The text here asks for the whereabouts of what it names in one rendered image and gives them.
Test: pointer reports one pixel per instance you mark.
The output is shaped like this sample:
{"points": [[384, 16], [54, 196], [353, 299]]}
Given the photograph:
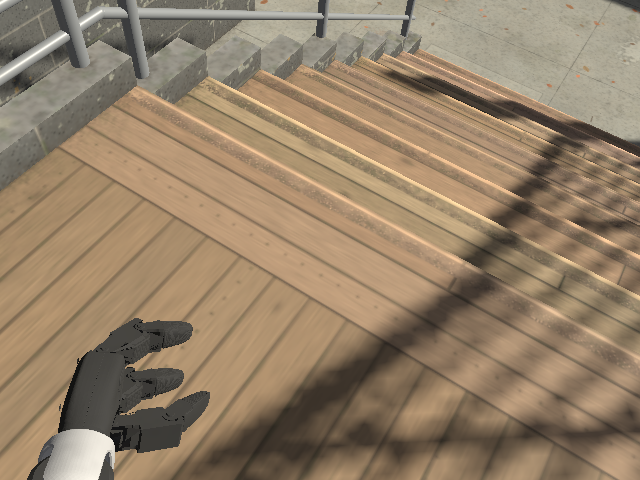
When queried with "left robot forearm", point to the left robot forearm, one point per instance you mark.
{"points": [[76, 454]]}

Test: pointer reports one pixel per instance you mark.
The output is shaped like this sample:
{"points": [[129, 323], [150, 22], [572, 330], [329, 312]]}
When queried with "left robot hand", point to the left robot hand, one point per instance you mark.
{"points": [[101, 389]]}

